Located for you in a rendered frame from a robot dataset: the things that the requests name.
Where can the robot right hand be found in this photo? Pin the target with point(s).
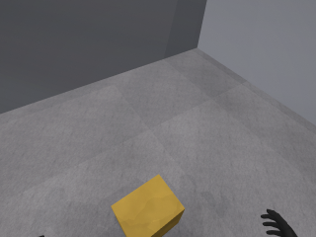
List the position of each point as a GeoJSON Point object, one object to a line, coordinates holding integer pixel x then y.
{"type": "Point", "coordinates": [284, 230]}

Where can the carton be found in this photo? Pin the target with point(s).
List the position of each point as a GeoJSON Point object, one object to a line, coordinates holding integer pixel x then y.
{"type": "Point", "coordinates": [149, 211]}

